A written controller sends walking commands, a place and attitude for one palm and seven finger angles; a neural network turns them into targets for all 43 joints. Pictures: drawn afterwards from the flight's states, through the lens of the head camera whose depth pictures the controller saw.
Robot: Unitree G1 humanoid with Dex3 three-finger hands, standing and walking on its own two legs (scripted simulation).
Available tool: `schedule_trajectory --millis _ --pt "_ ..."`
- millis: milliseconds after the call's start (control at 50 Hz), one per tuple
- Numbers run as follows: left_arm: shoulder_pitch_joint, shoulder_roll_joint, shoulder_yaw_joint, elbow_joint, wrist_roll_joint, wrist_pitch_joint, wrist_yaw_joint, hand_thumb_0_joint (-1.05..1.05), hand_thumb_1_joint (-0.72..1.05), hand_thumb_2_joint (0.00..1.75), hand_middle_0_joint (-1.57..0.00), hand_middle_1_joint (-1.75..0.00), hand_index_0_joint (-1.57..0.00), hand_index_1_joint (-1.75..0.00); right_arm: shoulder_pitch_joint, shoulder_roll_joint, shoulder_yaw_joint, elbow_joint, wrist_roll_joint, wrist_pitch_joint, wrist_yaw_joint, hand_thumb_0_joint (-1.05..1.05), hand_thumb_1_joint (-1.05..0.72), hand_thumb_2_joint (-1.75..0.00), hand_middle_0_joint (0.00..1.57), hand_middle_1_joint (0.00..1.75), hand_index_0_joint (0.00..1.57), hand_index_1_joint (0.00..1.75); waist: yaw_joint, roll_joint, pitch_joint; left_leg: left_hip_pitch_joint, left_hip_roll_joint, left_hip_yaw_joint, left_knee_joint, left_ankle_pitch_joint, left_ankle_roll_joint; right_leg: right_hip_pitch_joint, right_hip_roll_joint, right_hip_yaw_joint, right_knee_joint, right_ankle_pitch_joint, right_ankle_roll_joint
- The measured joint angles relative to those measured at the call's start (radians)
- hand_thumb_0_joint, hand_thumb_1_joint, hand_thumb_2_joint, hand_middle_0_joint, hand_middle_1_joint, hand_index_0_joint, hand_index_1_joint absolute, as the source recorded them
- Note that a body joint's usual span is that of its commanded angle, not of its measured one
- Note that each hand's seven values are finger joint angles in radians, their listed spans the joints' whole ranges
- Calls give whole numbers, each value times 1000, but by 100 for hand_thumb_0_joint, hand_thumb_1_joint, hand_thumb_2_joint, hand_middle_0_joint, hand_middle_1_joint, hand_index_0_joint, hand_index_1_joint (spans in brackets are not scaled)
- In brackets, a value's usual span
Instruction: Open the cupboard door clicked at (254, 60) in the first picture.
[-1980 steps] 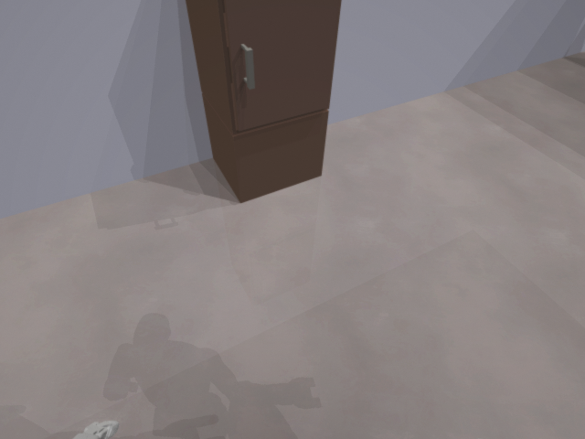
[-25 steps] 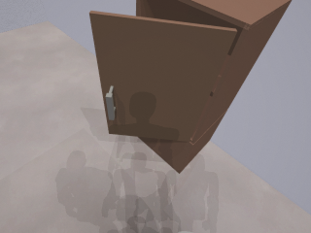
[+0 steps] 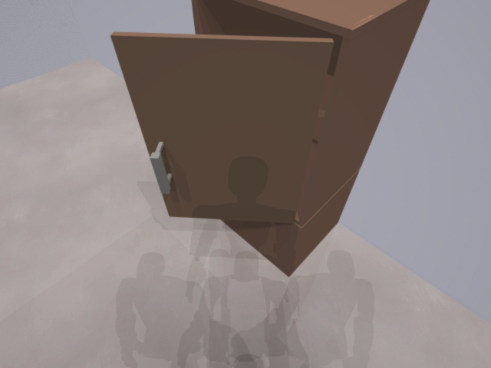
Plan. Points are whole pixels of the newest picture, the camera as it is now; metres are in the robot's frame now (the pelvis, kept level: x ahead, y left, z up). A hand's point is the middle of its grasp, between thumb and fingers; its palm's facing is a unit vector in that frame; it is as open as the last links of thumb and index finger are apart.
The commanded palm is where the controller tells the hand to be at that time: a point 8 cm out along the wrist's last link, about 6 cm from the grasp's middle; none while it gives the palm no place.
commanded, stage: come to a stop and stand still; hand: left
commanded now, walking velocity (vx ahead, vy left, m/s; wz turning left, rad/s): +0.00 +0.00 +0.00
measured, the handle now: (163, 168) +0.60 +0.24 -0.08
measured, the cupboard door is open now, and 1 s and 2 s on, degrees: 40 40 40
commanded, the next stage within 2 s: look again from close up in 0.78 s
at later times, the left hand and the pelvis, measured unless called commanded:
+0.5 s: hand out of the picture -0.03 +0.08 -0.17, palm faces +0.07 -0.99 -0.15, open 7.4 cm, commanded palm none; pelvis +0.01 -0.06 +0.00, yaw +1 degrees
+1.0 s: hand out of the picture +0.00 +0.10 -0.17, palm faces +0.02 -0.98 -0.18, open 7.4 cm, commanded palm none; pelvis +0.01 -0.05 +0.00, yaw -1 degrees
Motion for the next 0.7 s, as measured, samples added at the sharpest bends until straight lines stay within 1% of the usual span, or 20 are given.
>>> schedule_trajectory --millis 180,300,480,700 --pt "62 -46 -21 29 0 -12 -5 0 91 90 -20 -30 -20 -30 -51 -9 7 7 2 5 -1 1 -92 -90 20 30 20 30 25 -6 10 24 29 -17 -17 12 -38 24 32 -16 -12 -1 -39" --pt "89 -66 -26 41 0 -21 -6 0 91 90 -20 -30 -20 -30 -62 -9 7 12 4 8 -3 1 -92 -90 20 30 20 30 30 -14 20 27 50 -30 -21 16 -61 34 54 -27 -26 2 -62" --pt "95 -63 -21 43 0 -28 -3 0 90 90 -20 -30 -20 -30 -56 0 9 22 4 12 -10 1 -92 -90 20 30 20 30 31 -10 20 33 74 -47 -16 8 -88 54 80 -42 -43 -2 -86" --pt "79 -45 -10 28 -1 -29 6 0 90 90 -20 -30 -20 -30 -42 12 13 25 4 14 -16 1 -92 -90 20 30 20 30 27 -5 16 42 89 -57 -3 -12 -103 79 96 -49 -62 -9 -96"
